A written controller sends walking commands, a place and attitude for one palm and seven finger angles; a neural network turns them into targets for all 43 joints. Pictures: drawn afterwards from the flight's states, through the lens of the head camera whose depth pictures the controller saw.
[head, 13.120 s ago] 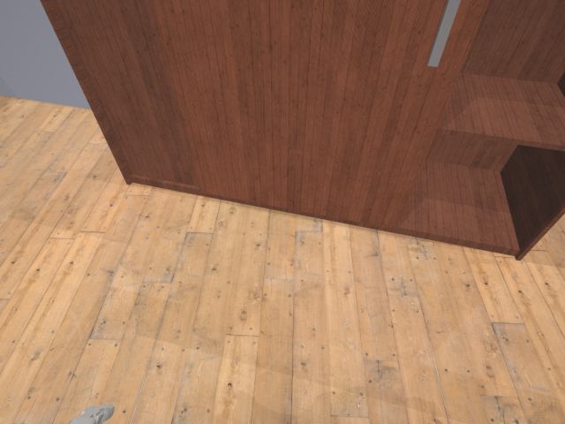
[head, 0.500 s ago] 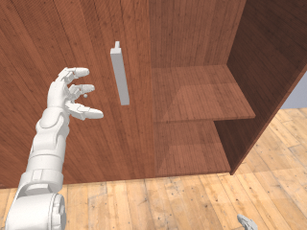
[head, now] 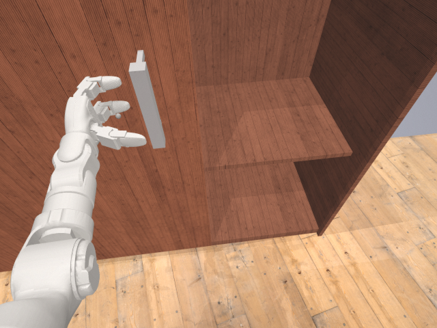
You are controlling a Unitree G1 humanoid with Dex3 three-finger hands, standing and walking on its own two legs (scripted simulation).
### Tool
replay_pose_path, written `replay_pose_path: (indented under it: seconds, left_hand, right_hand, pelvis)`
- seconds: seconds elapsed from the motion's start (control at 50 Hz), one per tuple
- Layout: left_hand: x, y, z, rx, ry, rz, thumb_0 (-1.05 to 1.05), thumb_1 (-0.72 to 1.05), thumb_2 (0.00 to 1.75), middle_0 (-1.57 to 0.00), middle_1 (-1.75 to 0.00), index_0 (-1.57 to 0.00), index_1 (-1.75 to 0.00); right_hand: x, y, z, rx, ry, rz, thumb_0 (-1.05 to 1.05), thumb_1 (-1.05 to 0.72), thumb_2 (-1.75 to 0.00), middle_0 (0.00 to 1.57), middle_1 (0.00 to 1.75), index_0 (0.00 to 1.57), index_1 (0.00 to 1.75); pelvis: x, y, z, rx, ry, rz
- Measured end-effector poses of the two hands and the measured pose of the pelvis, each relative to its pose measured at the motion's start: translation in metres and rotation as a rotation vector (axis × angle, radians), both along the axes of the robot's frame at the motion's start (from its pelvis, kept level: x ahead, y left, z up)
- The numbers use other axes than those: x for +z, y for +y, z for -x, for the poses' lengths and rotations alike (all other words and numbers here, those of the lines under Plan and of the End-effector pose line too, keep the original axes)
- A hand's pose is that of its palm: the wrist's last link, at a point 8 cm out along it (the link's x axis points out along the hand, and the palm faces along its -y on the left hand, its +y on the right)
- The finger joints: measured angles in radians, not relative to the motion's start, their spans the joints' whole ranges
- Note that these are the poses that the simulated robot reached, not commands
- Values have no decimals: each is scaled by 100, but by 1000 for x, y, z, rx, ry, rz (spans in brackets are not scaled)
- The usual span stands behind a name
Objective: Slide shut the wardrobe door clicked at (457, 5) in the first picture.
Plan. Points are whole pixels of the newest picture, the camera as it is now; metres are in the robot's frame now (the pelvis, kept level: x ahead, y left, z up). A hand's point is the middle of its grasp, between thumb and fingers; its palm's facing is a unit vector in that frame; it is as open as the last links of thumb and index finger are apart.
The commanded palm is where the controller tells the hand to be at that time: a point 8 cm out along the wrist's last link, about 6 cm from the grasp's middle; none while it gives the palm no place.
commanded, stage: move the hooked fingers beside the handle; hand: left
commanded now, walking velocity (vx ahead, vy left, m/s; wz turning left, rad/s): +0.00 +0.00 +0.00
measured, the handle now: (150, 102) +0.50 +0.13 +0.14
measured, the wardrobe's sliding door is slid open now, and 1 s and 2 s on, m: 0.52 0.52 0.52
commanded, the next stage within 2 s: feel for the door with the fingertips in 0.74 s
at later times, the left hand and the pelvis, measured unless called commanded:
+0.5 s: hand (114, 120) +0.44 +0.19 +0.15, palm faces +0.12 -0.99 +0.01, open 13.9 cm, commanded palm +0.41 +0.24 +0.15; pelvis +0.00 +0.00 +0.00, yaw +0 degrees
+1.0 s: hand (115, 122) +0.44 +0.18 +0.15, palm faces +0.11 -0.99 +0.01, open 14.0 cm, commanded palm +0.41 +0.23 +0.15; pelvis -0.01 +0.01 +0.00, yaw +0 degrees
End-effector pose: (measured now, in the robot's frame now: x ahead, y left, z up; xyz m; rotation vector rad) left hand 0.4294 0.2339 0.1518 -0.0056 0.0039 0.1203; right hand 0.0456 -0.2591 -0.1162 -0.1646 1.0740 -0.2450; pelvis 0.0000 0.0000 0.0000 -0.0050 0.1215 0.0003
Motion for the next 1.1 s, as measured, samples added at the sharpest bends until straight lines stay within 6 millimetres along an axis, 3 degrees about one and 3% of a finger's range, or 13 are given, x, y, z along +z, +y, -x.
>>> replay_pose_path:
  seconds: [0.6, 0.96, 1.1]
  left_hand:
    - [0, 8, 19, 4, -10, -2, -1, -50, 30, -30, -120, -30, -120]
    - [-3, 4, 17, -1, -4, 10, -1, -50, 30, -30, -120, -30, -120]
    - [-2, -12, 13, -24, -20, 9, -1, -50, 30, -30, -120, -30, -120]
  right_hand:
    - [7, 12, -25, 24, -90, -15, 1, -90, -90, 20, 30, 21, 30]
    - [6, 15, -10, 26, -67, -6, 1, -90, -90, 20, 30, 21, 30]
    - [3, 16, -2, 20, -47, -13, 1, -90, -90, 20, 30, 21, 30]
  pelvis:
    - [0, 6, 4, -1, -21, 5]
    - [-1, 10, 11, 4, -19, 9]
    - [-2, 11, 11, 3, -13, 10]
